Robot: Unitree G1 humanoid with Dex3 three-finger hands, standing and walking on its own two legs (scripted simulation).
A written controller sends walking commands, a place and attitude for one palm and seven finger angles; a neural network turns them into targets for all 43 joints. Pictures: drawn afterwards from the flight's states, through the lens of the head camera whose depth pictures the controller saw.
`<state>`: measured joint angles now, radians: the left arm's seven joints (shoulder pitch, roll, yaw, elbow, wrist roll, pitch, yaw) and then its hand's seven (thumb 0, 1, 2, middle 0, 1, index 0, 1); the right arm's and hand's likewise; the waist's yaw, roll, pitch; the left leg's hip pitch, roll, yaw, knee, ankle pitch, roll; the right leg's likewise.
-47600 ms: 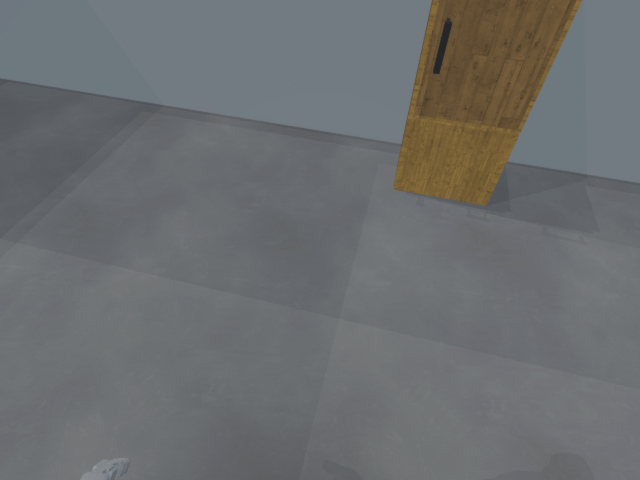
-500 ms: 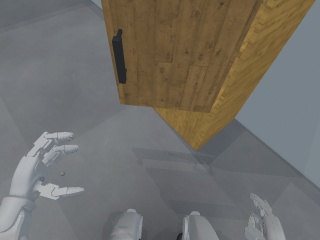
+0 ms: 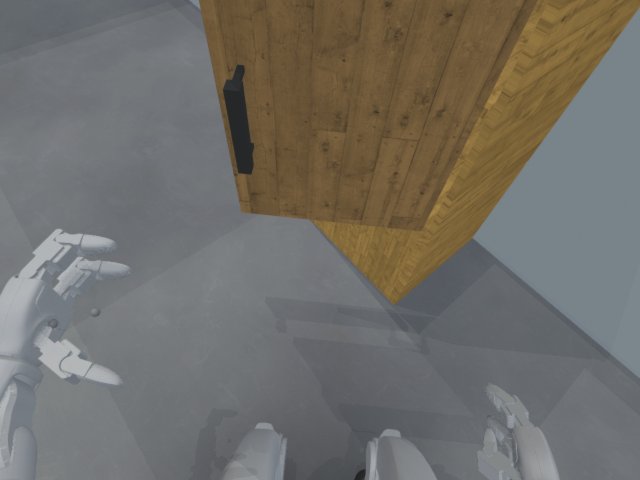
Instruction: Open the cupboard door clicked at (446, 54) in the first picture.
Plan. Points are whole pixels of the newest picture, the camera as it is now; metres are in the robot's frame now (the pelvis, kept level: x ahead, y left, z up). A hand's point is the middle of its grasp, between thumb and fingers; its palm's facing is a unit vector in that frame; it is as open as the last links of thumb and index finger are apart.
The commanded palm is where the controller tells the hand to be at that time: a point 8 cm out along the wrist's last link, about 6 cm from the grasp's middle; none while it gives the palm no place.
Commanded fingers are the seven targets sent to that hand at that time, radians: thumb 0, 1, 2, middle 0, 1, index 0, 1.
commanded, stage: raise the hand with hooked fingers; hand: left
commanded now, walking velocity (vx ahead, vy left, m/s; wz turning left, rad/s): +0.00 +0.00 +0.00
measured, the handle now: (242, 123) +0.61 +0.17 +0.03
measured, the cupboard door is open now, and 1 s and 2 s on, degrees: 45 45 45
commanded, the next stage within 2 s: move the hooked fingers beside the handle in 0.54 s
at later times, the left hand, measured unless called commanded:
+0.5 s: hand (109, 311) +0.28 +0.26 +0.05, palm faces -0.02 -1.00 -0.06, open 14.0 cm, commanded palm +0.26 +0.31 +0.05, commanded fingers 0.00 -0.50 0.30 -0.30 -1.20 -0.30 -1.20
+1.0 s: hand (143, 264) +0.34 +0.24 +0.05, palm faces -0.06 -1.00 -0.03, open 14.0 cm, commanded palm +0.33 +0.30 +0.05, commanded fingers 0.00 -0.50 0.30 -0.30 -1.20 -0.30 -1.20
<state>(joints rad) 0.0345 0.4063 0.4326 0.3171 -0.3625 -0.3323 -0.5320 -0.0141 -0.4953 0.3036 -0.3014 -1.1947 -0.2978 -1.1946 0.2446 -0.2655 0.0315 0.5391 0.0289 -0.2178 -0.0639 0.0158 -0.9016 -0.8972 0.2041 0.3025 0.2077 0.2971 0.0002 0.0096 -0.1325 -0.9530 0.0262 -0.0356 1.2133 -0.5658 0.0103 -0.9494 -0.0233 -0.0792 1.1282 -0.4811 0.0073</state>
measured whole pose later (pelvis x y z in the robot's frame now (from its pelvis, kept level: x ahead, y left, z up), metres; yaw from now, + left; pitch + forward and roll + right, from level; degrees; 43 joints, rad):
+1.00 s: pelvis -0.01 -0.01 +0.00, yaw -1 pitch +19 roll -2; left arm -0.22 0.42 0.40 0.52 -0.30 -0.31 -0.50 -0.02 -0.50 0.30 -0.30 -1.20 -0.30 -1.20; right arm 0.26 -0.27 0.03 0.55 0.03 -0.18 -0.07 0.02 -0.90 -0.90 0.20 0.30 0.21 0.30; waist -0.04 0.01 -0.13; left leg -0.99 0.03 -0.02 1.21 -0.55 0.00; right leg -1.00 -0.02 -0.07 1.14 -0.47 0.00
